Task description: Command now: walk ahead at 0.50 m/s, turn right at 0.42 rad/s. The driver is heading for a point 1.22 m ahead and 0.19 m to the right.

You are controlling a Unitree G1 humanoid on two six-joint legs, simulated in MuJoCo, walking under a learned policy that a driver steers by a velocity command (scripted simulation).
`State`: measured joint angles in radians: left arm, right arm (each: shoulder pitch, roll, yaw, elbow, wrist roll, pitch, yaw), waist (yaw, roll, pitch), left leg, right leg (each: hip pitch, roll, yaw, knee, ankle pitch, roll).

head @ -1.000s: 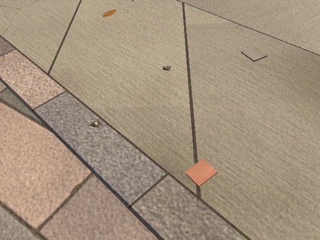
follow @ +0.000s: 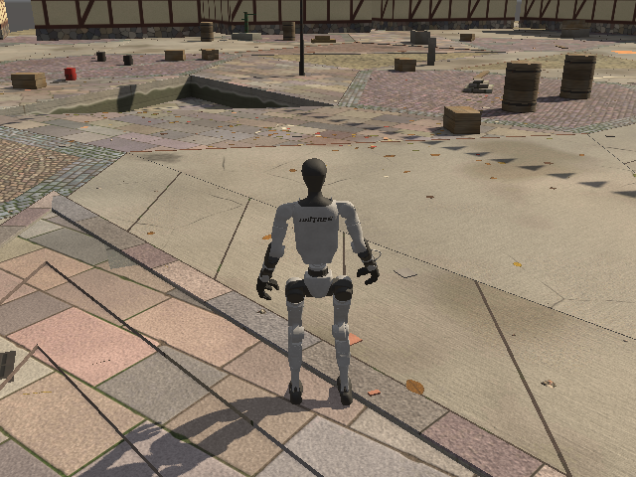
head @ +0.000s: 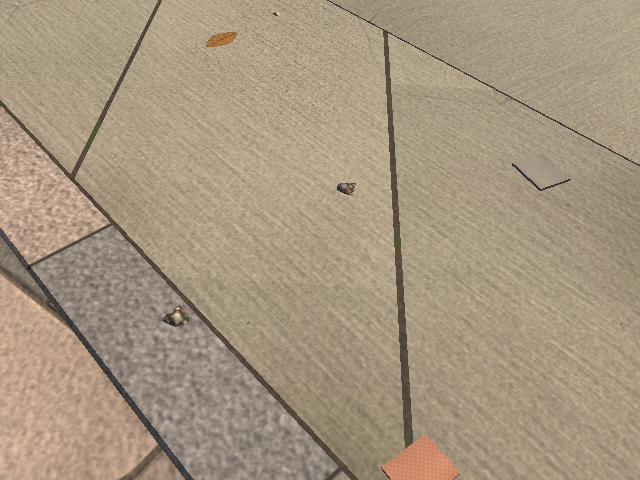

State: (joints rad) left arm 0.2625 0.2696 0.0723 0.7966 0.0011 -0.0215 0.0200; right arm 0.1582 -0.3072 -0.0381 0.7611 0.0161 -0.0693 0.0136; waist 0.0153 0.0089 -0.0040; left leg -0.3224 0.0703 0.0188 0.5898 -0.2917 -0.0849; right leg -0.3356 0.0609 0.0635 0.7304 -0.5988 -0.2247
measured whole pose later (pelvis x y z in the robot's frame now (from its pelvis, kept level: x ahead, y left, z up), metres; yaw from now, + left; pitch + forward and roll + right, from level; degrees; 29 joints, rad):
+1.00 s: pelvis +0.56 -0.13 +0.02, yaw -12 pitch +3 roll +0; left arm 0.36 0.29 0.05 0.84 0.01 -0.04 0.02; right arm 0.07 -0.24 -0.03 0.67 0.02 -0.09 0.07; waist 0.05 0.02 0.02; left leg -0.55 -0.03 0.06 0.55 -0.06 0.10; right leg 0.06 0.02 -0.12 0.49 -0.46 -0.04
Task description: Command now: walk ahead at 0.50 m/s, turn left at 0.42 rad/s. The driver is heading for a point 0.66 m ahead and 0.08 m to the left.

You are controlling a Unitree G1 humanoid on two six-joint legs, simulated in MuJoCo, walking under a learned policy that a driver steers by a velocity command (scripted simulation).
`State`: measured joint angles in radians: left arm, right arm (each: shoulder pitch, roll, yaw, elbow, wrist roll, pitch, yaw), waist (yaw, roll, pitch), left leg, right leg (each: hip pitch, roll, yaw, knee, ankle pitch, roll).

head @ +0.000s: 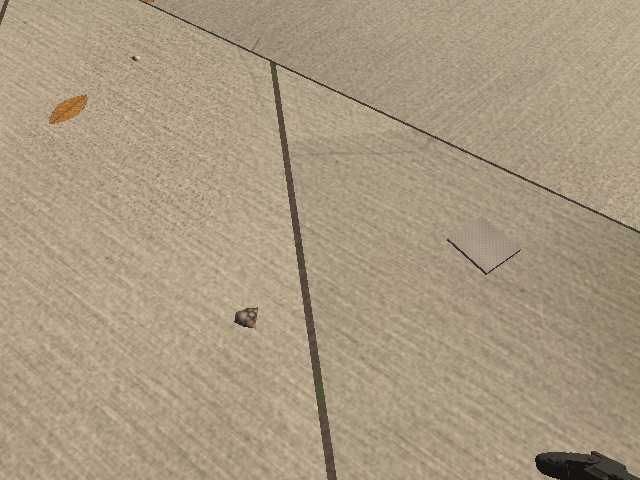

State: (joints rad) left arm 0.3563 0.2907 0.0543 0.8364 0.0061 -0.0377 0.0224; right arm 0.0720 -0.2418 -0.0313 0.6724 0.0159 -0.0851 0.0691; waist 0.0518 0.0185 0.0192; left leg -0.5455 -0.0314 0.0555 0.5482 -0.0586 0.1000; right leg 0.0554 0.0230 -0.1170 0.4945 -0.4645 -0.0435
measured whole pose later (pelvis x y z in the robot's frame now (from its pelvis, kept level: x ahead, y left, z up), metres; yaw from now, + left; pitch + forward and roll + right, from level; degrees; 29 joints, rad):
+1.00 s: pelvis +0.51 +0.07 +0.01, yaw +18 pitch +2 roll -1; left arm 0.36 0.30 0.03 0.87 0.00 -0.05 0.00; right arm 0.03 -0.25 -0.03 0.60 -0.02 -0.08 0.03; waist 0.09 0.00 0.04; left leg -0.47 -0.01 0.01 0.53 -0.10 0.05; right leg -0.21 0.01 0.05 0.86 -0.53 0.02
